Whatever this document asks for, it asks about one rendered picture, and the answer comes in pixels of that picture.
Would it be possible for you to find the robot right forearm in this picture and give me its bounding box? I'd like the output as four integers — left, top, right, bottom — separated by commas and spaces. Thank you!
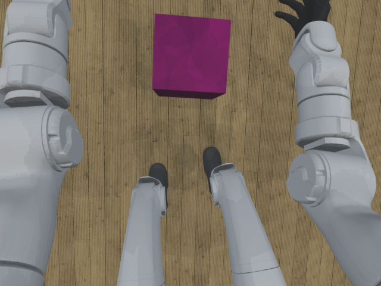
289, 21, 376, 178

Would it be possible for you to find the carton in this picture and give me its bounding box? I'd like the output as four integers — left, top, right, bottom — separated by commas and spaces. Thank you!
152, 14, 231, 100

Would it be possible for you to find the right robot upper arm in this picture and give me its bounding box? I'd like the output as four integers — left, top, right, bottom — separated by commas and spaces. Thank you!
286, 150, 381, 286

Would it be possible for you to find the right robot foot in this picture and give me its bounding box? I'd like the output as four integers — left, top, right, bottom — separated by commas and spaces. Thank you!
203, 147, 222, 194

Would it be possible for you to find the left robot upper arm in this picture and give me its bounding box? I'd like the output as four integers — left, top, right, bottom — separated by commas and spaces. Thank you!
0, 105, 83, 286

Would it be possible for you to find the right robot hand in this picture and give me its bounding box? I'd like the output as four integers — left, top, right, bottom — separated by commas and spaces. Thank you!
274, 0, 331, 38

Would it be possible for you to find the robot left forearm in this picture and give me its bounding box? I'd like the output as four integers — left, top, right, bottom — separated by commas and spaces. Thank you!
0, 0, 73, 109

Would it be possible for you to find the left robot thigh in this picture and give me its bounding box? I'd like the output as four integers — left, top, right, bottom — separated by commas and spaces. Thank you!
117, 182, 166, 286

